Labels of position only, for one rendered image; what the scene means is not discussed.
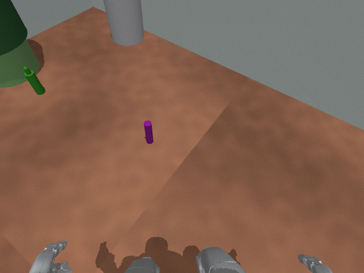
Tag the potted plant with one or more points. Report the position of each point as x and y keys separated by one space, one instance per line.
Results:
x=15 y=51

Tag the left robot hand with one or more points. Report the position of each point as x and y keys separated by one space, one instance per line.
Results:
x=44 y=261

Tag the right robot hand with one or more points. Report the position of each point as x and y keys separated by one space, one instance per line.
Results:
x=313 y=264

